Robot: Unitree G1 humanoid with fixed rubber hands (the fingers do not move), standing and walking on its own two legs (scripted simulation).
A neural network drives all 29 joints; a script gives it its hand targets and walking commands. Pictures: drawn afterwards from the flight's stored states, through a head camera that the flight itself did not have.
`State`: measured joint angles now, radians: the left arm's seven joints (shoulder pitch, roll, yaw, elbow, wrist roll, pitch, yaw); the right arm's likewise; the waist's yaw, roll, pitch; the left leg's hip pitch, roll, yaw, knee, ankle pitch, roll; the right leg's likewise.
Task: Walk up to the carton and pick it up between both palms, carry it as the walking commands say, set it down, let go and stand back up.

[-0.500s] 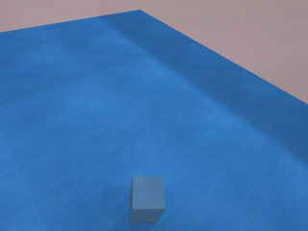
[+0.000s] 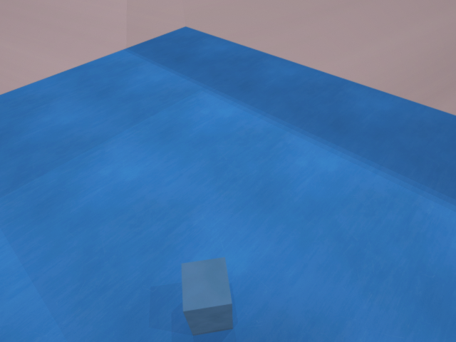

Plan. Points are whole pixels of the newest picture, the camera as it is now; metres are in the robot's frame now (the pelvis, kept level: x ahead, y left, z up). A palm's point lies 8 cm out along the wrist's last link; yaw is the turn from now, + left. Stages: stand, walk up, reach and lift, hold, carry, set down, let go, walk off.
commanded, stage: walk up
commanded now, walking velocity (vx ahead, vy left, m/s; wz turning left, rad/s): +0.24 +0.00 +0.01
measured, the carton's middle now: (208, 297) +0.44 +0.07 -0.63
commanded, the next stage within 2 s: none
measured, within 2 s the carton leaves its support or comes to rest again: neither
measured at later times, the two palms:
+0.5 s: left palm out of the picture -0.08 +0.10 -0.11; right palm out of the picture +0.09 -0.34 -0.16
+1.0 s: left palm out of the picture -0.01 +0.16 -0.12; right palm out of the picture +0.04 -0.30 -0.16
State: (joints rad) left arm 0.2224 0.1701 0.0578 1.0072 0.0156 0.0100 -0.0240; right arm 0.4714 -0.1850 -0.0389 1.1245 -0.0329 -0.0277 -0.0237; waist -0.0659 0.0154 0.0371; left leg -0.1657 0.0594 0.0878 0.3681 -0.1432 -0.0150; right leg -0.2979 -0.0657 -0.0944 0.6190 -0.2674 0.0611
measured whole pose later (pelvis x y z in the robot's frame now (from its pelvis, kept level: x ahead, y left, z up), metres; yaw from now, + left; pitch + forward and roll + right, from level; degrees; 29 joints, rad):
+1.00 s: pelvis +0.03 -0.07 +0.00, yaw +0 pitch -2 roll +2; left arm 0.43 0.14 0.03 0.97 0.04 0.00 0.07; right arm 0.26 -0.20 -0.06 1.07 -0.04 0.11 -0.01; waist 0.04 0.05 0.01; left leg -0.36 0.04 0.00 0.93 -0.28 -0.07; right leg -0.16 0.04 -0.11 0.38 -0.19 -0.10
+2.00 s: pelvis +0.14 +0.05 -0.01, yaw +3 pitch +1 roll -2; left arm 0.15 0.20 0.07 1.05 0.02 0.04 0.03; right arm 0.30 -0.16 -0.02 1.08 -0.03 -0.01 -0.08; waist -0.04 0.00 0.04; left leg -0.05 0.07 0.05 0.50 -0.46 -0.02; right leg -0.33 0.01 -0.13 0.68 -0.35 0.00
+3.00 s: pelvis +0.06 +0.04 +0.01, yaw +1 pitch +1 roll -3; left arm 0.22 0.20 0.05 1.06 0.03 0.04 0.00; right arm 0.33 -0.18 -0.03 1.09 -0.05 -0.02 -0.04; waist -0.06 -0.02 0.00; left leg -0.15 0.06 0.11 0.34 -0.21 0.04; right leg -0.25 -0.01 -0.05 0.70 -0.42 0.06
